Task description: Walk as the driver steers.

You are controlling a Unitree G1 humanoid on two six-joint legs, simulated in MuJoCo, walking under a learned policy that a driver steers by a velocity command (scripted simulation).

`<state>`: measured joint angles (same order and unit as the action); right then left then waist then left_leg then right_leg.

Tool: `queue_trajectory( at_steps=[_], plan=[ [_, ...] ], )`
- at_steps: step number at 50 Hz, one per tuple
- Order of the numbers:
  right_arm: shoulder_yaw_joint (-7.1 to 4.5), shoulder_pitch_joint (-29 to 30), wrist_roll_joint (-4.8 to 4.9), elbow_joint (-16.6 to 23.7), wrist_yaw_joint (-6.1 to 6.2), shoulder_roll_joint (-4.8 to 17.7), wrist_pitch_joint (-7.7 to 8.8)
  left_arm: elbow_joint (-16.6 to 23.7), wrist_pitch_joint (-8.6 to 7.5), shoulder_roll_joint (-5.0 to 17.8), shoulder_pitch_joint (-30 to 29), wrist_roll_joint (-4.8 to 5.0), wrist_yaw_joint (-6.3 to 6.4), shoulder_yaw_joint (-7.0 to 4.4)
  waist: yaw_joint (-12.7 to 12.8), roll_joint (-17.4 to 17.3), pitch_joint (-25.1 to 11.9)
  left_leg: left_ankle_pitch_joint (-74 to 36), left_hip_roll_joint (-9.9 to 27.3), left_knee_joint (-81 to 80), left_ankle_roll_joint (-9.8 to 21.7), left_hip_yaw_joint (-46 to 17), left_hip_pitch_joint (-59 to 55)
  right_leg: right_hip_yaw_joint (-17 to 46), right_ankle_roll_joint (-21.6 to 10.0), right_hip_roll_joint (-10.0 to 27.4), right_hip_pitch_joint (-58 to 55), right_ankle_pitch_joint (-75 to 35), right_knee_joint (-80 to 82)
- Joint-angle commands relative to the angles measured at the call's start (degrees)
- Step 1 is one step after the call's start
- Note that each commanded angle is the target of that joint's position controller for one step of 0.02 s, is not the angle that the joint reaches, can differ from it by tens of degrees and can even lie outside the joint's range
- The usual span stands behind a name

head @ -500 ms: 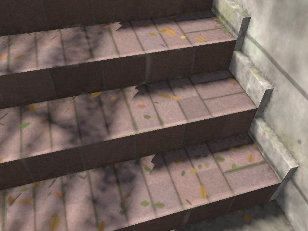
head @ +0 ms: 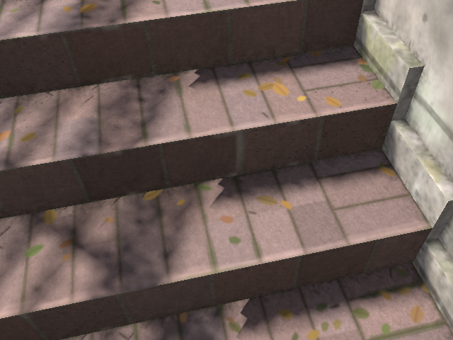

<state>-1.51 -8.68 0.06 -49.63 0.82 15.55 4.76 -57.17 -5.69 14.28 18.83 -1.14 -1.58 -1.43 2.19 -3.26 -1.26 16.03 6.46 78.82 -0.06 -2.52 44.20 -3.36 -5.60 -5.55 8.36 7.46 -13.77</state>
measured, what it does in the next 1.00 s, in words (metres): climbs: left foot 0.17 m higher, then right foot 0.17 m higher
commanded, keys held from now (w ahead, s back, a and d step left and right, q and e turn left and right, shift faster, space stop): w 1.00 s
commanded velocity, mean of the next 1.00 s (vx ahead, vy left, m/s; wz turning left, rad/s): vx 0.50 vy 0.00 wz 0.00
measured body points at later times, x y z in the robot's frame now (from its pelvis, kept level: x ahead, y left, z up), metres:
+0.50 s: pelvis +0.28 +0.09 +0.10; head +0.29 +0.11 +0.55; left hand +0.43 +0.34 -0.01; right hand +0.34 -0.16 -0.02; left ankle +0.33 +0.17 -0.57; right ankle +0.20 -0.05 -0.41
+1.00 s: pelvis +0.59 +0.06 +0.24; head +0.61 +0.09 +0.69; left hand +0.73 +0.28 +0.11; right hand +0.55 -0.17 +0.10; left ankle +0.44 +0.20 -0.31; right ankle +0.67 +0.00 -0.40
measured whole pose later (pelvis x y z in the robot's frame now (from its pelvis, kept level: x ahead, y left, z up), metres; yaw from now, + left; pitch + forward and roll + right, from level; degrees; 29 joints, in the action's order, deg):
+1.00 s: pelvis +0.59 +0.06 +0.24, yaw +1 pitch +3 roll -4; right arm -2.4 -26.4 -2.3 -58.4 -4.9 9.6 6.3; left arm -48.0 -0.9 8.8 6.5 -1.7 -0.6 -0.4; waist 1.6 -1.4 -1.8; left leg -4.2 -2.5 90.3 8.8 -11.2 28.9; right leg -12.0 -7.8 -3.9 42.3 25.0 -63.1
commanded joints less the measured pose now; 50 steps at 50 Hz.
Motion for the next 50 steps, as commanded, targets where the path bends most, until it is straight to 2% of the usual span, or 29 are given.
queue_trajectory(
  at_steps=[1,8,11,12,14,16,17,18,19,21,23,25,28,31,32,33,34,36,39,40,41,42,43,45,46,47,48,49,50],
  plan=[
    [0.52,-4.4,1.33,2.3,0.1,-0.5,-1.46,0.1,0.72,4.1,4.5,0.74,1.15,-0.02,-2.1,8.2,3.6,3.9,0.7,24.7,-1.4,0.5,17.5,14.7,-12.6,19.5,-2.9,-1.2,6.0],
    [6.42,12.0,1.54,15.8,-1.31,-9.5,1.22,-4.5,3.29,3.2,16.7,-0.06,3.23,0.97,1.0,2.8,9.0,15.6,-2.0,53.4,1.1,-5.0,58.8,17.1,-6.0,24.6,-17.4,6.1,-1.5],
    [8.68,21.9,-0.77,25.6,-2.02,-9.2,1.9,-2.9,3.25,1.7,11.2,2.01,4.33,2.06,-0.5,3.4,8.8,1.5,1.2,21.9,-0.8,9.5,29.7,8.0,-4.6,16.6,12.6,5.5,12.1],
    [10.18,22.9,-2.08,28.4,-2.14,-11.5,2.0,-2.2,3.45,4.8,9.7,2.76,4.66,1.1,-2.0,4.9,3.5,-0.8,1.2,9.1,1.2,11.4,4.5,6.2,-5.2,16.9,23.0,-6.2,20.3],
    [6.85,9.8,-0.53,25.1,-1.33,-5.9,2.74,-1.5,2.7,10.8,9.8,2.89,3.31,-0.06,-8.8,13.9,-12.1,4.9,-7.9,4.9,3.7,15.1,-21.1,1.6,-5.9,17.2,10.3,-77.0,6.0],
    [2.46,-7.7,-0.63,18.6,-1.3,3.9,1.82,-0.8,3.92,16.1,6.1,1.64,3.07,-1.9,-17.7,21.0,-17.1,13.0,-10.2,-16.8,6.8,8.1,-20.5,2.8,-2.8,18.8,-13.4,-100.6,-17.0],
    [0.23,-17.2,-2.14,13.1,-1.8,10.3,1.18,1.8,3.37,13.6,2.9,0.22,3.48,-1.73,-19.4,9.7,-18.5,1.6,-4.3,-25.7,10.5,-9.2,-32.3,6.1,-2.3,16.4,-3.5,-79.5,-36.2],
    [-1.38,-27.0,-2.65,4.4,0.47,12.9,-1.85,7.0,1.06,4.6,3.3,0.78,0.49,-2.46,-11.8,-14.8,-16.7,-22.1,9.2,-45.7,10.9,-39.2,-40.2,6.7,2.7,-1.0,17.1,1.0,-61.3],
    [-2.22,-24.8,-1.49,4.3,1.42,12.7,-2.29,7.6,0.09,-1.1,7.2,-1.1,-0.58,-1.12,-8.9,-12.5,-19.0,-18.7,13.6,-55.2,10.7,-53.7,-42.2,20.6,0.6,-2.0,26.3,6.6,-77.4],
    [-0.79,-8.4,-1.92,2.4,0.6,1.2,-2.1,12.3,0.97,-5.1,-0.9,-2.14,-0.86,-0.02,-1.8,0.6,-0.5,19.3,9.1,-53.1,9.7,-39.1,-24.6,12.5,-1.2,4.6,38.0,-2.9,-83.6],
    [0.91,-10.6,-2.25,-3.2,-0.14,-7.5,-1.36,14.7,2.88,-7.8,-3.5,-2.51,0.81,0.68,0.4,2.0,3.7,21.1,5.2,-51.2,7.7,-23.0,-14.9,11.1,-2.1,4.8,41.8,-5.6,-92.6],
    [1.05,-11.8,-2.39,-6.7,-1.28,-8.6,0.77,17.0,4.04,-10.0,-4.1,-1.17,1.5,1.62,1.8,-1.9,4.8,12.5,4.2,-55.3,7.3,-14.8,-16.0,11.7,-2.8,2.7,50.0,-1.2,-100.5],
    [-0.16,-10.7,-1.83,-7.5,-3.01,-3.8,2.13,19.3,4.21,-7.0,-7.0,-1.47,1.89,1.88,3.3,2.8,5.1,4.5,2.0,-59.5,4.1,-6.0,-16.3,10.7,-2.6,4.0,53.9,-3.9,-92.7],
    [0.35,-17.3,-1.53,-8.9,-1.3,-3.8,2.73,19.4,4.29,-7.9,-13.1,-0.84,2.21,1.87,-0.6,0.2,2.4,-8.3,3.9,-62.1,7.6,-5.5,-23.3,2.6,-0.3,3.2,58.6,-7.4,-98.3],
    [1.09,-20.3,-9.4,-8.0,-2.78,-2.2,1.48,18.9,4.49,-4.3,-14.5,1.93,-2.08,3.38,-3.8,-12.6,-6.6,-1.1,2.9,-60.3,11.9,-8.2,-32.3,10.3,-5.8,1.6,71.6,-8.0,-111.8],
    [2.07,-26.5,-10.97,-11.6,-3.8,-5.0,-0.23,18.2,4.16,-5.6,-16.2,0.93,-2.77,3.71,-5.2,-7.2,-0.2,1.8,7.4,-59.6,14.8,-13.7,-41.4,15.3,-9.1,0.2,87.7,-2.3,-123.3],
    [-0.73,-22.8,-1.22,-8.7,-2.25,0.1,1.87,21.3,3.21,-11.3,-19.2,-0.91,1.46,3.06,-2.1,1.2,4.9,4.1,8.4,-64.1,9.7,-8.7,-40.4,9.1,-4.4,2.6,82.5,6.7,-117.7],
    [0.72,-25.8,-0.75,-10.9,-1.15,-2.9,2.9,26.4,2.95,-10.2,-30.3,-1.83,2.75,4.03,-4.2,5.2,9.6,-2.1,5.5,-67.9,7.2,-6.7,-36.3,1.1,-1.3,6.1,81.6,10.8,-107.3],
    [0.98,-29.8,0.65,-13.5,1.52,-3.8,1.63,30.0,4.38,-7.9,-33.5,-0.24,1.09,4.84,-7.2,-1.5,6.7,-18.4,2.9,-79.2,9.1,-1.0,-35.2,-9.9,-0.6,9.2,63.1,11.2,-81.8],
    [4.07,-36.2,-9.43,-17.5,-5.37,-6.6,-0.69,33.5,8.44,-9.9,-43.7,-0.86,-2.9,7.33,-5.0,-7.2,-8.5,-27.6,9.9,-77.4,15.4,-6.1,-30.5,-0.5,-8.0,8.6,53.9,15.8,-67.8],
    [2.79,-31.3,-7.25,-15.1,-8.39,-1.8,-0.47,30.8,10.02,-6.2,-40.6,-1.59,-4.66,5.6,-1.5,-9.8,-5.6,-53.0,10.7,-76.9,19.4,-2.4,-33.1,-7.1,-6.3,5.6,49.8,19.1,-68.0],
    [-0.82,-25.9,1.85,-9.2,-0.69,2.4,1.45,22.5,6.99,-7.1,-20.8,0.6,-1.3,4.19,-1.2,-0.3,-6.2,-73.1,4.9,-71.3,12.6,8.3,-42.5,-17.5,-5.7,2.3,36.0,17.5,-60.7],
    [-1.26,-29.4,2.49,-10.5,1.22,7.2,2.66,19.0,5.45,-8.5,-14.2,3.41,0.4,4.07,1.5,-3.7,-11.9,-90.3,6.5,-61.6,12.9,5.3,-42.8,-16.6,-4.4,-2.1,23.7,19.8,-54.7],
    [-3.05,-26.6,3.29,-10.3,0.86,10.9,4.79,14.1,4.56,-3.3,0.1,0.96,2.25,1.4,9.8,-8.8,-19.5,-89.6,8.1,-37.1,10.8,3.3,-44.7,-1.3,-6.3,0.5,7.1,19.3,-41.1],
    [-2.5,-27.1,2.95,-6.0,-1.25,4.4,5.43,10.7,5.23,2.4,4.3,-1.03,3.4,-0.95,8.3,4.9,-21.9,-69.6,-1.8,-16.2,7.7,1.7,-21.8,30.6,-13.9,13.3,-4.9,39.9,-27.4],
    [-1.04,-25.8,-6.19,-14.3,-10.91,-2.5,0.33,10.9,8.58,2.7,15.2,-4.75,-0.63,1.13,18.5,12.3,-18.1,-27.3,-14.6,21.8,11.0,-18.2,-0.9,66.2,-20.6,19.2,-5.4,39.7,-4.5],
    [-2.16,-20.5,-2.96,-9.4,-13.21,-3.6,0.08,4.7,6.97,5.7,14.9,-4.14,-1.43,-0.82,10.8,10.2,-2.2,-29.5,-15.6,37.4,12.4,-23.4,17.2,62.3,-14.2,20.9,0.6,44.1,-2.7],
    [-1.7,-10.8,-3.05,3.9,-5.87,-6.1,4.83,4.4,4.84,3.7,-1.4,1.29,1.84,-3.32,-0.8,6.8,-9.2,-20.4,-10.7,37.3,9.6,-8.8,5.9,47.8,-11.1,23.2,5.9,43.0,-4.6],
    [-0.37,-7.0,-3.27,5.5,-3.19,-8.4,4.87,1.9,2.92,-2.1,-2.7,0.93,2.85,-1.59,-2.4,-0.8,-3.5,-16.0,-9.0,38.3,8.9,-5.9,9.3,39.1,-9.4,21.1,12.9,36.6,-8.4]
  ],
)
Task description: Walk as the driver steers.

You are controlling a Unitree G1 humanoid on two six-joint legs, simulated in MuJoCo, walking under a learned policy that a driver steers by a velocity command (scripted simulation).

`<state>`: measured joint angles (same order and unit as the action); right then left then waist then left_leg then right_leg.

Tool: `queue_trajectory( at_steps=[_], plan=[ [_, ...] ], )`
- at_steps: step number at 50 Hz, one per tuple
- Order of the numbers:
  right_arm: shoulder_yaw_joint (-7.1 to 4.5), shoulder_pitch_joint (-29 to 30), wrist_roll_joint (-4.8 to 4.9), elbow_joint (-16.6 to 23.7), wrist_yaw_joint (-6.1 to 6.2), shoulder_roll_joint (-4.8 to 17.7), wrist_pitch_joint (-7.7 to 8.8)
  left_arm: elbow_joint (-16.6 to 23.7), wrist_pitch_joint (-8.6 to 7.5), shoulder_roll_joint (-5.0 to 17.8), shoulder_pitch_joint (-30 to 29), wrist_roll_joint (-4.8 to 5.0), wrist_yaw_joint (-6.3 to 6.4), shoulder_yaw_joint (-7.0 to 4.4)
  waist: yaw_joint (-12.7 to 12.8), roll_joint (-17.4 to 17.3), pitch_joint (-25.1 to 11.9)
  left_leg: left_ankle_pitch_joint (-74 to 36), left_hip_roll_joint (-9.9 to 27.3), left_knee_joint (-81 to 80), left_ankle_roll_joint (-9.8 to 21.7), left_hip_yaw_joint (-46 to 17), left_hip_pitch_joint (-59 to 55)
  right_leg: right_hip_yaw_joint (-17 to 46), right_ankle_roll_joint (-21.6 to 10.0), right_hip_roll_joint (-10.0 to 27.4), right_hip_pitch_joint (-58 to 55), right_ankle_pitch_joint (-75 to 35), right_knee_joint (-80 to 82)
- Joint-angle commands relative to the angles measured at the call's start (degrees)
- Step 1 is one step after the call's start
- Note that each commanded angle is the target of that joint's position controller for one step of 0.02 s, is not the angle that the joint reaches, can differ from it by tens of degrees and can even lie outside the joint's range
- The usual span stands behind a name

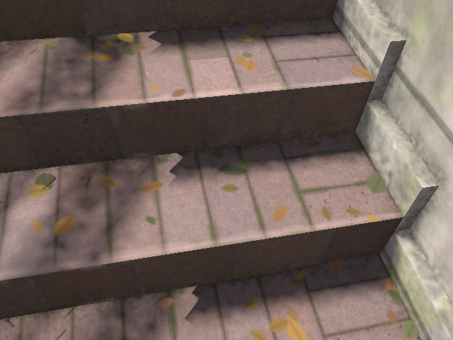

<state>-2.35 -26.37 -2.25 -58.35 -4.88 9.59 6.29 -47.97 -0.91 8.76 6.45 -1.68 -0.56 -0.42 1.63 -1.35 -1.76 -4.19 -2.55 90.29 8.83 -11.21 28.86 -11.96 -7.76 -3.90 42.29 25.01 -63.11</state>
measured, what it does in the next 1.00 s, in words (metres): climbs, turning left: left foot 0.17 m higher, then right foot 0.17 m higher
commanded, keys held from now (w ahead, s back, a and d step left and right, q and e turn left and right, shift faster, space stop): w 0.24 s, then w+q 0.30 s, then q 0.46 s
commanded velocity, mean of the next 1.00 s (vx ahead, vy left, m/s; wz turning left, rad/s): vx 0.37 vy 0.00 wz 0.32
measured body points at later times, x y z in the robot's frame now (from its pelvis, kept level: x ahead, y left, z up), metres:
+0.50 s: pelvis +0.30 +0.04 +0.20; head +0.32 +0.05 +0.65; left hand +0.32 +0.27 +0.05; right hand +0.43 -0.18 +0.08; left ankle +0.34 +0.12 -0.47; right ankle +0.21 -0.11 -0.33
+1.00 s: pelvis +0.54 +0.03 +0.40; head +0.54 +0.03 +0.85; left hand +0.60 +0.30 +0.28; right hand +0.75 -0.17 +0.28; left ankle +0.47 +0.17 -0.17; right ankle +0.67 -0.04 -0.30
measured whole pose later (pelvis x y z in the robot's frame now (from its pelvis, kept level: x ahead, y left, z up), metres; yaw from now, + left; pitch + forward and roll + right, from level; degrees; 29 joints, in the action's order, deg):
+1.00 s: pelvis +0.54 +0.03 +0.40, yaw +20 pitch +5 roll -2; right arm -4.7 -8.7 -1.2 -52.6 -2.4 13.5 2.0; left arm -53.2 -7.9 9.8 6.6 0.0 1.8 -1.5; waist 0.5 -1.8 -6.4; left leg 13.2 2.6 90.8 4.6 -6.5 47.2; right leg -11.4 -3.3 4.2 35.4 13.6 -44.3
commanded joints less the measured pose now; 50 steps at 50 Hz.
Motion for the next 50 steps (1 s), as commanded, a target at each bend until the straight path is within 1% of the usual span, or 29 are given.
queue_trajectory(
  at_steps=[1,4,5,7,8,10,12,13,14,15,17,18,20,21,22,23,27,30,34,36,37,39,40,41,42,44,46,47,50],
  plan=[
    [2.22,12.1,-0.7,16.6,4.03,-6.6,2.74,-9.9,-3.06,-4.4,9.9,0.39,2.77,-0.69,-4.6,-6.3,1.1,4.8,0.4,32.5,-0.6,1.3,27.9,40.4,-4.7,17.7,-14.9,8.4,39.2],
    [3.68,9.7,1.16,17.2,5.11,-9.0,-0.87,-13.2,-5.79,-4.8,13.2,-0.31,3.04,-0.12,-7.0,-1.8,7.3,6.7,2.2,27.3,-1.4,3.9,34.5,23.3,-2.8,14.0,-11.9,-9.9,41.8],
    [2.7,14.9,3.9,16.8,1.07,-0.6,-3.99,-9.5,-5.05,-2.7,7.9,-4.59,-2.75,0.33,-5.7,5.4,2.7,12.3,2.8,38.9,5.5,1.3,41.2,24.0,-6.9,13.4,-12.2,-15.2,44.2],
    [3.39,16.3,1.53,17.5,0.15,-1.3,-4.56,-13.8,-4.36,-3.3,16.5,-5.73,-4.28,1.33,-5.9,5.9,1.6,16.2,1.2,51.9,9.2,0.2,57.2,26.9,-8.4,14.5,-21.5,-10.7,45.3],
    [5.22,22.5,2.46,22.3,5.29,-11.6,-2.72,-14.9,-6.64,0.7,20.1,1.49,-0.67,-0.79,-5.2,3.9,6.9,18.2,2.0,46.2,2.5,7.0,53.7,20.2,-3.3,14.8,-21.0,-4.9,48.9],
    [6.24,32.6,2.3,27.0,7.34,-9.1,-2.26,-16.6,-7.29,-0.7,23.3,2.73,1.5,1.0,-4.0,-2.1,11.4,17.9,5.6,26.3,-1.4,13.8,47.3,16.6,-0.1,11.3,-13.1,-4.4,53.8],
    [6.41,35.2,1.67,29.2,6.09,-7.8,-3.48,-15.5,-7.17,2.7,26.4,2.3,3.73,-0.23,-1.3,3.0,5.1,15.5,8.1,12.7,-2.4,19.3,36.7,17.0,-3.5,12.9,-19.3,-12.5,63.6],
    [5.54,48.9,2.28,33.5,2.35,2.2,-7.44,-16.1,-4.12,2.3,25.5,-5.66,-4.02,1.36,-1.7,9.7,-7.9,30.8,5.5,-0.2,2.4,15.2,30.8,16.1,-7.3,12.0,-13.6,-20.5,60.3],
    [5.34,43.3,1.46,30.0,0.09,0.6,-9.17,-14.1,-4.07,6.8,24.0,-4.86,-7.44,1.14,-4.3,18.0,-7.1,26.6,2.2,4.0,0.9,19.5,22.1,14.6,-12.0,16.1,-14.3,-54.5,59.5],
    [5.04,38.9,0.83,28.4,-0.81,2.5,-10.23,-13.5,-4.89,10.3,20.9,-4.13,-8.55,0.28,-7.9,14.0,-11.9,22.1,0.3,-1.4,0.6,20.7,20.5,11.6,-13.2,17.7,-21.9,-88.6,54.1],
    [5.21,29.4,0.01,24.3,-0.12,1.6,-9.38,-12.8,-6.99,14.2,22.3,-0.72,-6.83,-1.47,-8.2,12.5,-15.2,25.6,-2.9,-24.9,-2.4,23.2,22.5,9.2,-13.4,21.7,-51.3,-114.9,42.9],
    [4.91,29.3,0.85,23.7,0.52,1.4,-8.92,-14.7,-6.41,13.2,24.1,-1.45,-6.87,-1.42,-7.6,12.9,-13.4,25.5,-4.7,-35.0,-2.0,24.4,21.0,8.9,-13.4,22.1,-56.6,-120.0,37.5],
    [3.27,7.3,4.54,13.9,3.29,7.1,-8.24,-14.2,-4.85,6.2,30.7,-8.3,-8.78,-0.41,-7.6,1.5,-28.2,6.1,0.1,-39.9,9.6,-6.8,-22.6,13.4,-7.9,17.1,-25.0,-102.1,11.1],
    [1.72,-7.2,0.02,7.5,3.55,10.3,-8.37,-13.0,-3.29,4.0,23.5,-6.36,-10.06,-0.52,-13.6,-10.8,-22.4,9.8,8.4,-60.5,16.3,-31.9,-32.1,17.5,-2.1,2.2,0.6,-30.4,-12.8],
    [0.46,-9.6,-0.73,4.9,3.43,9.4,-6.14,-11.4,-2.96,4.2,17.7,-4.02,-9.38,-0.49,-14.1,-13.1,-11.9,33.9,10.1,-63.0,12.0,-36.5,-29.1,30.7,-3.1,-1.8,18.5,-27.1,-39.8],
    [0.5,-5.1,-0.59,1.9,2.78,7.3,-4.17,-9.0,-3.26,3.7,11.4,-2.57,-7.69,-0.71,-9.5,-9.7,-3.2,37.8,8.8,-60.4,8.0,-30.2,-25.6,31.3,-3.9,-3.1,33.1,-26.5,-51.3],
    [3.77,10.0,-0.73,-3.0,0.73,-4.5,-2.6,-4.0,-2.11,-1.4,6.9,-4.04,-4.73,1.64,5.3,3.2,-3.2,14.8,6.0,-62.4,2.8,-7.5,-8.8,21.0,-6.0,3.5,36.6,-23.9,-58.9],
    [3.74,10.6,-2.99,0.1,1.82,-0.9,-0.52,-0.7,-3.28,-0.7,-1.7,0.07,-3.35,2.09,2.8,-2.6,-3.2,3.5,3.2,-69.1,3.6,-1.8,6.9,12.0,-2.9,4.0,25.2,-13.9,-59.7],
    [3.93,-7.5,-3.42,-5.6,2.68,2.7,0.54,10.0,-4.2,2.6,-20.9,0.11,-0.25,3.04,-3.9,0.6,-7.0,-8.1,5.8,-66.4,0.3,-7.7,-11.2,11.9,1.7,6.3,33.2,-5.7,-39.2],
    [3.05,-4.6,-0.29,-4.2,-0.03,5.3,-1.33,15.5,0.47,-0.7,-33.6,-0.39,-0.71,5.01,-3.4,-3.3,-2.1,-2.8,8.7,-84.5,3.1,-7.3,6.3,4.7,2.1,6.3,11.1,2.5,-16.9],
    [2.8,1.8,1.57,-0.2,-0.69,7.8,-0.16,14.1,0.89,-3.9,-22.8,-1.32,-1.95,5.23,2.8,-12.9,0.0,-27.9,13.3,-82.4,6.7,-8.8,8.5,3.2,3.8,5.6,0.4,-7.8,-18.2],
    [0.18,0.4,5.21,0.7,-0.57,14.1,2.47,9.1,0.23,6.7,-10.4,0.89,-1.24,1.13,6.1,-8.3,-9.1,-78.4,11.9,-68.6,4.3,-4.2,-8.3,2.1,3.3,-2.1,-11.5,-13.9,1.3],
    [-0.22,3.8,4.67,2.1,-0.79,11.4,2.88,4.9,-0.4,10.2,4.8,-0.39,0.58,-0.92,10.5,-6.5,-15.7,-74.1,10.7,-56.4,0.8,-4.8,-7.4,10.8,0.1,0.9,-26.2,-18.4,9.4],
    [1.45,-3.9,-0.75,3.2,-0.72,1.8,2.21,4.1,-1.26,12.3,13.0,-0.18,0.67,-1.3,7.6,10.6,-34.7,-41.2,2.8,-38.3,-2.7,-4.0,10.0,39.7,-15.6,18.0,-52.3,-29.7,18.2],
    [-0.39,-2.4,-0.62,0.8,-0.52,2.8,-1.73,4.5,0.28,14.1,17.5,-3.68,-0.72,-1.53,10.7,22.9,-32.9,14.7,-4.2,-3.5,-5.6,-3.1,13.2,69.6,-22.3,33.1,-39.9,-6.2,36.8],
    [-2.67,6.4,1.81,2.0,0.47,2.6,-3.5,2.3,-4.55,11.2,3.6,-0.06,1.43,-2.07,4.0,12.9,-6.2,7.4,3.3,12.5,-3.5,-1.4,22.5,52.9,-9.2,26.1,-12.9,21.8,41.4],
    [-1.54,7.9,-0.53,2.8,2.76,-0.7,-3.14,-2.3,-6.89,-2.2,-3.5,2.04,0.84,0.94,-3.2,-1.4,-4.5,13.0,5.0,10.2,-1.8,0.1,21.7,34.0,-6.6,23.1,-9.8,7.8,37.2],
    [-1.18,10.9,-0.8,5.1,2.97,-1.7,-3.75,-2.5,-7.87,-5.9,-6.7,3.04,1.34,1.45,-5.9,-0.8,-4.2,18.1,7.0,4.8,-2.7,1.4,20.4,26.6,-3.6,20.1,-9.4,3.7,38.2],
    [-0.27,16.8,2.41,8.7,2.02,-1.6,-5.07,-1.8,-9.44,-0.7,-3.1,0.44,2.63,-0.48,-3.8,4.0,-5.7,19.3,7.9,-1.0,-5.5,6.3,23.8,13.0,-2.4,15.8,-16.1,-5.8,41.3]
  ],
)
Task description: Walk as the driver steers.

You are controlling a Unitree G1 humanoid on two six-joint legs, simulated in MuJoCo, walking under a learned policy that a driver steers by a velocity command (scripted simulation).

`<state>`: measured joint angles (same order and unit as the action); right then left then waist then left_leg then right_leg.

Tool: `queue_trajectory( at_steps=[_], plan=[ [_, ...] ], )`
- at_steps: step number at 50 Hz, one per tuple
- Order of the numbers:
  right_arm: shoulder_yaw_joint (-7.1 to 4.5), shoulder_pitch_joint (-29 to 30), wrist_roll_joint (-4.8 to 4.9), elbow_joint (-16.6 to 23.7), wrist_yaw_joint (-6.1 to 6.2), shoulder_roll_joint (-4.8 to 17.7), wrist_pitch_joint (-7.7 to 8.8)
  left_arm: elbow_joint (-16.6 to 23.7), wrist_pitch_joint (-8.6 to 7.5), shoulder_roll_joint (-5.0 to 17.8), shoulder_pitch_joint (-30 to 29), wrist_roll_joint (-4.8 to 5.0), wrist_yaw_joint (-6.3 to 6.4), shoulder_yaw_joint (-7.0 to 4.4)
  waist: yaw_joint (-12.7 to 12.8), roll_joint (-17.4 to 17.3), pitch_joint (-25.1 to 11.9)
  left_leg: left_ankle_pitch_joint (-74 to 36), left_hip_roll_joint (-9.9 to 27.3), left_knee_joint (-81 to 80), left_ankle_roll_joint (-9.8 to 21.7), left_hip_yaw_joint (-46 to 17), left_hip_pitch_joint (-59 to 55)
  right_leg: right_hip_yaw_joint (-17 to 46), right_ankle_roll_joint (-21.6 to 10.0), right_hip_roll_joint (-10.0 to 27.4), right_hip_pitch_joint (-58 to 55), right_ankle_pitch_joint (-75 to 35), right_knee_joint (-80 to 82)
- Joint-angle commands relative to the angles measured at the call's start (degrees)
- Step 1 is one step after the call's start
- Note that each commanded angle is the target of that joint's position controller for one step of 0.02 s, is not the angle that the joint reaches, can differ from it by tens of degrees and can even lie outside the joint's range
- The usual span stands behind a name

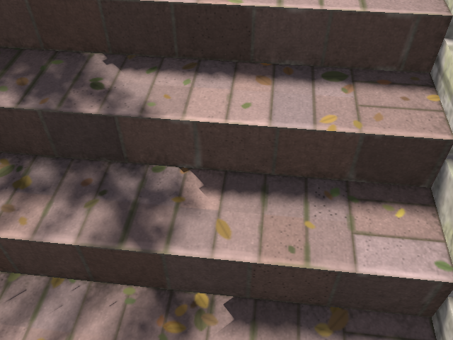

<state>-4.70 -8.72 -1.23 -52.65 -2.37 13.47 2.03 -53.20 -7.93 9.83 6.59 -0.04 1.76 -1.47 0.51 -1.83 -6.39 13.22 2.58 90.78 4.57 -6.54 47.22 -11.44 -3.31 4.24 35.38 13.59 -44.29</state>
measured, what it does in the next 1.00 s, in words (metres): climbs: left foot, then right foot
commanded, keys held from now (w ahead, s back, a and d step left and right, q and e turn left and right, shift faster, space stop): q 0.24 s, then no key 0.76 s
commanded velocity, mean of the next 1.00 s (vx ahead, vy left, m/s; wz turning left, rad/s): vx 0.02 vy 0.00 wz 0.27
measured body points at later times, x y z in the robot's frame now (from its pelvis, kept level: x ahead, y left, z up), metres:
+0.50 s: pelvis +0.09 +0.04 +0.04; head +0.10 +0.05 +0.49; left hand +0.19 +0.32 -0.06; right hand +0.29 -0.18 -0.07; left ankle +0.09 +0.15 -0.70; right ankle +0.06 -0.11 -0.54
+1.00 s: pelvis +0.11 +0.02 +0.04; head +0.13 +0.00 +0.49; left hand +0.19 +0.28 -0.06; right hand +0.34 -0.15 -0.07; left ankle +0.09 +0.15 -0.70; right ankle +0.09 -0.12 -0.70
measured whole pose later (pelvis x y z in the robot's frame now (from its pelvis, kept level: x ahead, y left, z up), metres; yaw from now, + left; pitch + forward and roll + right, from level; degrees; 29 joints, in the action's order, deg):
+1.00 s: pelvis +0.11 +0.02 +0.04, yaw +14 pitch +1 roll +1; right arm -1.5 -7.2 -0.9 -40.0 -0.3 9.9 -0.4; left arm -39.5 -2.1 10.3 13.3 0.4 1.5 -1.4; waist -0.2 -1.4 -1.1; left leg 13.9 1.5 28.2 -1.6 0.7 15.5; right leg -0.7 1.1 2.1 9.8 19.9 -28.5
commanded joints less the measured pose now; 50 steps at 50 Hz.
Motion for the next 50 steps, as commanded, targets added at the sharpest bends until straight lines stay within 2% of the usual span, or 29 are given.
queue_trajectory(
  at_steps=[1,2,4,6,9,11,13,14,15,16,17,18,19,20,21,23,25,27,29,30,31,32,34,35,37,42,43,45,50],
  plan=[
    [2.1,1.1,1.65,3.2,-1.21,-4.4,-0.73,3.6,-1.9,-0.7,-2.0,-2.13,-0.48,0.31,-1.6,5.8,-1.1,1.1,2.3,1.1,-0.2,2.5,7.0,11.0,-7.8,7.5,-9.9,7.7,24.6],
    [1.76,2.5,1.9,4.8,-1.98,-2.5,-0.81,5.0,-1.05,3.0,-1.3,-2.85,-1.77,-0.91,-1.1,6.3,0.6,5.4,2.6,-2.5,-0.4,5.6,8.3,8.1,-7.6,9.0,-11.4,8.2,29.0],
    [1.42,3.6,-0.06,4.1,-2.99,-0.7,-1.25,8.4,-1.0,4.6,-4.7,-2.88,-2.11,-0.83,-2.2,6.6,0.1,1.2,5.1,-7.7,0.7,7.6,1.7,5.9,-7.0,9.9,-8.2,7.2,32.5],
    [0.56,1.8,0.39,4.9,-2.83,1.2,-0.61,11.2,-1.45,7.9,-9.5,-3.57,-1.89,-1.39,-5.4,5.8,-0.7,-2.2,6.5,-9.4,0.4,6.6,-13.0,1.6,-4.2,10.0,-4.0,1.5,33.1],
    [-0.03,4.3,0.02,6.4,-3.03,3.1,0.28,14.4,-2.9,9.5,-10.0,-2.88,-1.58,-2.42,-3.7,4.0,1.0,3.9,7.4,-26.6,-2.0,5.0,-16.2,1.2,-5.8,12.3,-16.7,-5.4,30.0],
    [0.37,5.6,-1.2,8.5,-2.71,1.7,1.22,13.7,-1.67,13.3,-3.1,-2.81,-0.28,-4.53,-1.5,2.1,3.6,7.2,7.0,-39.9,-4.0,5.9,-15.0,3.0,-7.9,16.5,-27.5,-10.5,26.6],
    [0.6,4.8,-1.37,8.8,-1.58,0.2,1.85,12.6,1.14,12.5,0.7,-1.77,0.28,-4.6,-0.6,1.1,4.3,-2.3,3.6,-57.1,-2.4,9.3,-21.4,4.1,-6.3,17.0,-30.0,-3.7,22.0],
    [-0.72,3.1,-1.49,8.5,0.0,1.9,2.56,12.0,2.22,9.4,5.1,0.23,-0.33,-3.87,-0.2,-3.1,1.5,-8.9,0.7,-64.3,0.0,8.8,-30.6,2.7,-3.1,13.5,-27.7,1.2,13.7],
    [-3.21,1.4,-2.1,7.8,1.6,7.8,3.82,13.0,2.5,1.7,7.9,-0.53,-1.06,-1.91,1.6,-13.0,-0.6,-37.7,5.3,-63.6,7.4,1.8,-38.4,-2.3,3.6,5.1,-18.4,13.5,-1.7],
    [-5.41,-4.4,2.56,10.3,2.69,17.9,3.81,21.7,1.25,0.6,8.5,-0.18,-0.45,-1.06,0.7,-25.0,-10.4,-42.1,19.7,-68.8,25.0,-23.8,-53.4,0.7,10.1,-4.6,-0.9,27.2,-11.5],
    [-6.04,-6.7,0.47,9.1,3.49,16.0,4.71,21.6,0.94,3.6,0.7,0.9,-1.11,-1.94,-5.4,-12.7,-2.7,-33.9,20.2,-71.7,22.9,-27.6,-48.5,11.0,11.5,-5.2,4.6,27.8,-30.7],
    [-5.67,-3.4,-0.98,7.6,2.34,15.2,4.9,20.8,0.87,4.5,-1.6,1.62,-2.04,-1.61,-5.0,-10.6,-0.7,-28.7,17.6,-68.0,18.5,-19.8,-44.4,14.9,10.0,-4.8,12.6,24.9,-48.3],
    [-4.23,0.3,-0.66,9.7,1.38,11.6,4.11,18.3,0.81,8.5,3.2,0.82,-2.6,-3.06,-3.2,-3.2,-1.1,-20.3,16.4,-67.5,15.0,-15.0,-39.3,17.2,9.1,-1.9,11.5,20.7,-51.1],
    [-2.58,3.6,0.45,11.4,0.49,8.2,3.21,15.7,0.96,10.0,7.2,-0.86,-2.91,-3.92,-0.9,-1.4,0.7,-22.8,16.9,-68.5,15.1,-14.1,-35.2,18.6,8.3,-1.1,9.7,17.4,-50.5],
    [-1.18,6.9,1.04,13.1,-0.06,6.0,1.93,16.2,1.21,8.8,7.0,-1.43,-3.8,-3.46,1.5,0.6,2.9,-21.2,16.6,-69.6,14.7,-13.4,-29.4,18.4,8.3,-0.2,6.5,15.6,-50.8],
    [0.35,13.5,0.23,17.8,0.8,3.8,1.27,15.8,2.02,8.2,8.9,-0.54,-4.24,-3.18,4.2,0.2,-1.1,-24.8,14.5,-69.0,12.3,-8.8,-25.2,18.2,9.3,-0.6,-3.0,8.8,-49.9],
    [1.89,17.4,0.91,21.5,1.76,2.5,1.92,15.5,2.56,7.7,11.0,-0.84,-4.86,-3.04,5.7,1.5,-1.2,-24.3,9.2,-66.9,8.4,-1.5,-24.6,15.4,11.2,-0.4,-9.9,-0.2,-31.9],
    [1.09,15.2,1.96,21.2,2.7,5.9,1.48,16.7,2.85,3.5,10.5,-0.48,-6.24,-1.66,4.4,-2.7,1.6,-24.8,5.2,-65.5,5.4,2.7,-27.2,11.5,11.6,-0.8,-17.3,2.9,-5.4],
    [0.41,5.6,3.19,16.7,1.16,7.8,0.33,16.9,2.98,3.2,12.0,1.4,-7.97,-0.94,1.8,-1.7,1.6,-20.7,7.7,-61.8,5.6,-2.3,-36.3,9.6,11.0,-2.3,-20.5,0.1,17.2],
    [-0.43,-0.3,2.7,13.8,-0.25,8.3,-0.33,16.5,2.2,3.1,12.6,1.01,-7.03,-0.6,-0.5,-3.6,2.3,-26.0,8.2,-61.6,5.4,-4.3,-37.5,10.2,8.4,-2.4,-21.7,-12.5,20.6],
    [-0.16,-4.6,3.34,12.5,-2.18,5.0,-0.32,17.3,1.12,7.5,13.1,0.6,-6.05,-0.95,-3.4,0.7,-1.9,-22.4,4.1,-57.1,-0.5,0.4,-41.3,14.6,3.1,1.7,-21.4,-29.0,15.4],
    [0.34,-6.8,2.83,12.5,-2.31,2.5,-0.04,18.8,0.97,10.4,7.9,0.49,-6.5,-1.59,-7.6,4.4,-4.3,-13.9,0.8,-57.4,-4.2,4.6,-39.2,15.7,-0.8,2.8,-23.0,-29.0,13.5],
    [0.35,4.0,1.45,15.2,-1.58,3.8,0.07,18.5,1.68,9.0,8.4,-0.22,-7.37,-2.25,-3.3,5.2,0.9,-4.4,-1.1,-57.7,-5.7,6.9,-36.4,17.3,-0.8,2.8,-16.2,-10.4,16.9],
    [0.16,7.7,1.39,16.6,-0.95,3.9,0.21,19.7,1.83,7.9,7.4,0.37,-6.98,-2.11,-2.2,4.8,2.0,-2.7,-1.3,-57.5,-5.7,7.2,-32.7,18.5,-0.9,3.0,-17.7,-7.1,17.7],
    [0.34,13.0,1.86,19.1,0.23,4.6,0.97,21.0,2.02,11.3,8.8,0.35,-5.76,-3.57,1.2,5.1,0.8,-4.6,-1.0,-56.0,-4.2,6.1,-25.9,21.2,-3.8,4.6,-24.8,-13.2,17.4],
    [0.58,10.6,2.18,19.1,0.66,3.7,1.34,21.8,2.68,7.8,9.0,1.18,-5.16,-2.48,0.5,6.0,2.8,-5.4,0.3,-56.1,-3.9,5.8,-26.6,21.5,-5.2,6.1,-24.5,-15.6,18.1],
    [3.05,2.3,0.43,16.7,0.48,-4.3,-0.77,17.8,3.83,3.9,8.1,0.21,-1.1,-1.06,-3.9,10.2,0.6,-9.0,1.9,-61.6,-5.7,5.7,-38.2,18.5,-0.9,6.7,-19.3,-32.8,21.2],
    [2.12,2.1,-0.3,16.2,1.63,0.1,-1.66,17.3,4.8,5.4,8.9,0.24,0.16,-1.45,-1.8,5.3,1.7,-18.8,2.0,-61.9,-5.5,5.4,-38.1,13.6,2.3,3.7,-23.0,-33.3,17.8],
    [1.86,1.6,0.48,16.1,2.79,1.5,-2.15,16.1,5.69,6.5,8.6,0.45,0.25,-1.5,-0.8,2.8,1.5,-22.1,2.7,-64.4,-4.7,5.2,-38.5,12.8,3.0,2.9,-24.6,-22.1,19.9]
  ],
)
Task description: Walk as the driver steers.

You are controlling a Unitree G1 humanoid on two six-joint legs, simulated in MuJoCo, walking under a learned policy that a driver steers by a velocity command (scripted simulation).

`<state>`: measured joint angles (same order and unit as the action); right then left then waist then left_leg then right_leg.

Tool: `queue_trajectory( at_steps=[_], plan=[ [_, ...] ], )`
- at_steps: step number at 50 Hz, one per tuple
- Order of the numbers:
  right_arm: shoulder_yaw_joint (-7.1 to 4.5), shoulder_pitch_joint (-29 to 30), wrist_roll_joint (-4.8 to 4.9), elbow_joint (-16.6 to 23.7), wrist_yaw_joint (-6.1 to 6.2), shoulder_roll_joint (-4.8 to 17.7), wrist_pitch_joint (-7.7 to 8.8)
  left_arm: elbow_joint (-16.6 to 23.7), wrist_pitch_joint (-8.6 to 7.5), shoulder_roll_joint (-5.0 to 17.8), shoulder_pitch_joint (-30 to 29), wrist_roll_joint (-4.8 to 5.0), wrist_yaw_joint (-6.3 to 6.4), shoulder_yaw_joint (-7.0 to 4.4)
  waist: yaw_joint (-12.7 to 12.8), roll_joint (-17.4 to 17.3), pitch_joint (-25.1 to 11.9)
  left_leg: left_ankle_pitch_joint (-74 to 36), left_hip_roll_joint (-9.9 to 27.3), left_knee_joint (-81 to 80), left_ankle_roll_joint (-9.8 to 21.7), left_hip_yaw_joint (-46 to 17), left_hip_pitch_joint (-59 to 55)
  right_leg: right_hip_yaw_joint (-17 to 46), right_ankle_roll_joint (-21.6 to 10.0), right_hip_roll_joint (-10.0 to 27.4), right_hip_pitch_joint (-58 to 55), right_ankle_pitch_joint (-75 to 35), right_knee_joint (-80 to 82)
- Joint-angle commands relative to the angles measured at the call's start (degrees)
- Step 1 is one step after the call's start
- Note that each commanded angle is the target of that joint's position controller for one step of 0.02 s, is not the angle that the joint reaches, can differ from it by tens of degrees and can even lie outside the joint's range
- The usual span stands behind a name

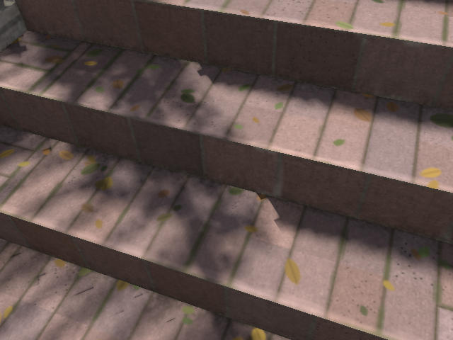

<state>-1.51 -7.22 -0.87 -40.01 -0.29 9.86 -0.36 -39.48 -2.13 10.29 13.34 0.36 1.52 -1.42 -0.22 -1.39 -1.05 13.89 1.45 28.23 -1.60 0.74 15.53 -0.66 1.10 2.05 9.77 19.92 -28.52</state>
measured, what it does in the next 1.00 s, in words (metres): walks ahead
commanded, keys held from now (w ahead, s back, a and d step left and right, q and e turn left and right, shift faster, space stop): no key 0.38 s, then w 0.62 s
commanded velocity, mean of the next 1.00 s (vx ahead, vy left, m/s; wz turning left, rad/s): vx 0.20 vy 0.00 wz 0.01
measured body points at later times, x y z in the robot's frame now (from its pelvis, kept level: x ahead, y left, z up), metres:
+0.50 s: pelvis -0.02 +0.03 +0.00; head -0.01 +0.02 +0.45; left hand +0.02 +0.27 -0.14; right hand +0.00 -0.22 -0.14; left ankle +0.01 +0.14 -0.73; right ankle -0.06 -0.13 -0.73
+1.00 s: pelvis +0.12 +0.04 +0.00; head +0.12 +0.04 +0.45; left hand +0.34 +0.22 -0.08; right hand +0.03 -0.19 -0.14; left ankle +0.03 +0.12 -0.74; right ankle +0.11 -0.08 -0.36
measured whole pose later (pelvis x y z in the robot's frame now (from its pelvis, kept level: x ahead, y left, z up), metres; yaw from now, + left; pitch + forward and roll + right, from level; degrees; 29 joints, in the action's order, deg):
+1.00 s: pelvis +0.12 +0.04 +0.00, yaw -2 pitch +2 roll +0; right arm -1.0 -30.8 -5.2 -58.9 -0.6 10.7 3.7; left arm -38.0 -2.3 6.9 5.2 0.3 0.2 0.8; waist -1.4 0.6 -4.6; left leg 20.3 -2.0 22.2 3.2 5.2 4.7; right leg 0.7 -12.7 -2.2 64.9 27.3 -134.7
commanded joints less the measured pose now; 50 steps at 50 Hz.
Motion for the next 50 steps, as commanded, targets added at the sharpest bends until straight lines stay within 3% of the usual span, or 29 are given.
queue_trajectory(
  at_steps=[1,5,8,10,20,21,24,25,28,30,32,33,34,35,37,38,39,40,41,42,43,44,45,46,47,48,49,50],
  plan=[
    [-1.44,-0.8,0.37,3.2,0.62,4.6,0.21,1.6,-0.17,6.5,2.8,-0.12,0.59,-1.81,-0.1,0.9,-2.6,-21.6,3.7,-2.3,1.5,-1.6,-6.2,2.2,-1.6,5.3,1.3,-26.8,4.2],
    [-1.62,-3.6,0.06,2.1,0.61,3.8,0.25,0.0,-0.07,6.2,2.2,-0.53,0.67,-1.81,-0.5,1.4,-1.9,-17.4,3.6,-4.1,1.7,-1.5,-5.3,2.1,-1.6,5.0,1.5,-20.9,5.3],
    [-1.86,-5.9,0.18,1.2,1.09,4.6,-0.01,-1.5,0.48,6.8,2.1,-0.34,1.27,-2.05,-0.6,1.5,-1.9,-13.8,3.1,-5.1,1.6,-0.9,-4.5,2.0,-1.3,4.6,1.7,-16.8,5.3],
    [-1.46,-7.7,0.3,0.6,1.4,3.4,-0.38,-2.9,1.01,6.1,3.3,-0.65,1.55,-1.62,-0.5,1.0,-0.4,-10.5,3.2,-5.8,1.5,-1.4,-4.3,2.2,-1.2,4.3,3.1,-12.1,6.1],
    [-1.39,-13.8,0.1,-3.5,1.76,4.8,-0.83,-8.1,1.19,5.5,7.1,-0.84,2.08,-0.7,-1.2,1.0,2.6,1.8,2.8,-9.7,2.7,-2.0,-4.2,2.7,-1.5,3.7,4.7,-4.4,8.1],
    [-1.76,-14.8,0.47,-4.3,1.93,5.7,-0.85,-8.3,1.67,5.4,7.1,-1.25,1.68,-0.65,-1.0,0.4,3.4,7.4,2.6,-10.1,3.5,-2.8,-4.3,2.4,-2.2,2.6,6.2,1.6,8.6],
    [-3.04,-17.9,0.41,-5.3,1.88,8.3,-1.38,-8.2,2.16,6.9,6.9,-0.96,1.53,-0.99,-1.9,-0.3,6.2,25.0,2.6,-9.9,6.5,-4.7,-2.7,2.4,-4.4,1.1,12.3,15.4,5.1],
    [-3.14,-19.7,0.32,-6.0,1.96,8.2,-1.22,-7.8,1.97,7.7,6.1,-1.05,1.8,-1.28,-2.1,-0.8,6.7,28.1,4.3,-10.8,8.2,-7.8,-2.7,2.5,-4.6,0.8,14.5,17.4,2.7],
    [-3.71,-19.1,0.66,-5.5,1.88,8.2,-0.57,-7.7,0.53,5.9,6.8,-1.0,1.15,-0.94,-1.6,-2.3,6.2,28.4,6.7,-12.4,11.0,-12.2,-2.3,2.6,-5.6,0.6,14.7,14.7,0.4],
    [-3.7,-14.4,1.03,-4.0,1.57,7.7,-0.2,-8.7,0.07,6.3,10.1,-1.1,1.02,-1.07,1.1,0.2,5.6,24.2,4.4,-10.6,10.1,-8.9,4.0,4.9,-7.3,1.3,6.9,14.0,4.4],
    [-2.95,-7.4,1.43,-1.2,0.99,5.7,0.73,-10.2,0.16,9.1,14.4,-1.28,1.38,-1.91,4.1,8.7,6.5,15.1,-1.2,-0.7,7.0,-0.1,15.7,13.6,-10.3,5.5,-3.2,19.4,12.4],
    [-2.32,-4.5,1.22,0.4,0.43,3.6,1.19,-10.4,0.22,11.2,14.7,-0.82,1.24,-2.56,4.4,15.2,6.2,7.5,-4.1,7.7,5.4,5.9,18.1,20.0,-12.5,9.4,-5.6,24.3,18.6],
    [-1.8,-2.7,-0.3,1.5,0.2,3.2,1.93,-10.3,0.24,12.2,13.6,-0.22,1.1,-3.02,4.2,15.7,8.2,5.4,-1.8,12.1,5.6,5.7,19.4,25.3,-15.4,13.9,-2.9,28.1,21.2],
    [-1.96,-5.0,-0.89,1.4,0.11,3.7,2.45,-9.4,-0.23,12.4,10.9,0.16,1.02,-3.32,2.7,14.8,8.7,4.0,0.6,15.3,5.8,3.8,17.7,26.1,-16.4,15.2,0.3,25.4,21.2],
    [-2.02,-14.4,-0.84,-1.3,-0.45,4.2,3.52,-8.5,-0.74,12.4,5.0,0.78,0.96,-3.45,-2.8,10.6,7.3,5.5,-0.1,5.9,6.8,4.1,5.3,19.0,-15.7,11.3,6.0,15.2,17.9],
    [-2.29,-21.1,-1.33,-3.7,0.09,4.2,3.16,-7.3,-0.99,11.0,1.5,1.47,1.3,-3.16,-6.8,6.1,6.2,5.7,-3.4,-1.4,6.7,5.8,-8.4,13.4,-14.7,7.9,12.4,3.1,11.3],
    [-3.37,-28.9,-1.44,-6.7,0.59,6.4,3.21,-6.8,-1.61,8.7,-1.1,1.83,0.88,-2.41,-11.1,-0.6,3.3,2.8,-1.2,-6.7,6.4,0.8,-21.7,6.6,-13.1,3.4,18.9,-14.8,-5.1],
    [-4.52,-35.2,-1.63,-7.7,1.43,12.7,2.74,-5.1,-2.53,3.4,-1.2,1.94,0.51,-0.72,-11.4,-13.8,-2.5,3.3,9.7,-14.8,6.8,-16.4,-30.3,-0.9,-9.8,-1.8,25.6,-15.3,-21.5],
    [-4.7,-37.2,-1.41,-8.5,2.03,14.4,1.63,-5.0,-3.0,4.3,3.2,1.99,0.02,-0.99,-10.2,-22.5,-6.6,3.5,17.0,-19.6,13.2,-32.4,-34.8,-2.5,-8.1,-4.8,34.5,2.4,-36.8],
    [-3.69,-33.2,-2.72,-9.2,2.51,10.5,1.24,-5.6,-2.85,5.5,-0.2,-0.17,-0.11,-1.5,-8.5,-9.7,-1.8,1.6,19.3,-17.9,17.3,-33.1,-29.9,0.6,-7.0,-3.4,39.0,3.0,-60.3],
    [-3.23,-28.5,-3.76,-9.0,2.39,10.6,1.98,-3.2,-3.11,2.4,-4.3,-0.76,-0.06,-0.87,-6.4,-1.4,2.0,-3.3,18.7,-16.0,19.0,-26.6,-25.8,2.0,-7.1,-1.9,46.9,1.5,-77.1],
    [-2.95,-26.1,-4.0,-10.4,1.73,10.7,2.89,-0.7,-3.09,-0.2,-6.8,-0.34,0.48,-0.05,-4.4,-0.5,2.4,-7.1,17.5,-14.1,18.7,-22.0,-24.7,0.8,-8.4,-1.4,54.3,2.4,-93.1],
    [-2.53,-26.6,-3.84,-12.4,1.54,9.9,3.67,2.9,-2.94,-3.1,-13.2,0.01,0.83,0.76,-5.1,-0.4,2.9,-9.2,18.0,-13.5,17.9,-17.6,-25.4,1.3,-9.8,-1.9,64.5,4.0,-105.5],
    [-1.55,-27.1,-3.98,-14.3,0.94,7.6,4.47,6.3,-2.61,-4.8,-16.8,-0.62,1.0,2.05,-4.2,-0.6,4.3,-4.4,17.7,-13.6,16.0,-15.8,-23.6,4.1,-11.1,-1.4,70.7,7.6,-111.6],
    [-0.55,-27.0,-3.81,-16.1,0.66,5.2,5.03,8.1,-2.24,-5.5,-17.9,-0.63,0.89,2.74,-3.1,0.1,5.6,2.2,17.5,-14.2,14.0,-14.8,-21.2,5.8,-12.0,-1.4,74.8,10.0,-113.8],
    [0.27,-26.7,-3.61,-18.0,0.55,3.9,5.32,9.4,-1.94,-6.8,-19.0,0.03,0.8,3.56,-2.2,-0.8,7.6,6.5,17.9,-15.5,13.1,-14.5,-18.7,6.7,-12.6,-2.1,79.6,11.8,-118.3],
    [2.77,-29.1,-8.89,-21.8,-3.03,-2.7,4.1,10.0,-0.01,-4.0,-12.4,-1.04,-6.25,4.78,0.0,-3.3,11.4,3.4,17.6,-17.2,16.0,-16.6,-9.4,13.5,-21.6,-2.7,85.0,9.3,-111.2],
    [0.3,-20.8,-1.55,-18.9,-0.47,6.2,5.37,11.6,-0.68,-5.6,-18.8,1.1,-1.78,4.01,3.2,-1.8,11.9,13.1,15.6,-23.2,10.6,-6.7,-6.3,5.0,-14.4,-2.7,75.3,9.5,-105.2]
  ],
)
